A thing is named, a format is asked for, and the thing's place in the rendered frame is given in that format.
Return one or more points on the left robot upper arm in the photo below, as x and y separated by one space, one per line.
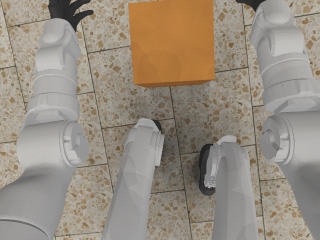
31 206

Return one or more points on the robot right forearm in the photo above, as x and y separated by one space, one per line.
283 60

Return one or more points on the left robot foot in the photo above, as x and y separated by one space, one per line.
157 123

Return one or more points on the robot left forearm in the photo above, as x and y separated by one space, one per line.
55 76

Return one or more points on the robot right hand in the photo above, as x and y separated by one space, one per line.
253 3

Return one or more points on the robot left hand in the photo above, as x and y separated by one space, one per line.
62 9

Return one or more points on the left robot shin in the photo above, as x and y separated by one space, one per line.
143 122

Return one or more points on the carton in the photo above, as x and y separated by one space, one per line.
172 42

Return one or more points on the right robot upper arm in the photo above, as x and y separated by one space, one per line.
292 140

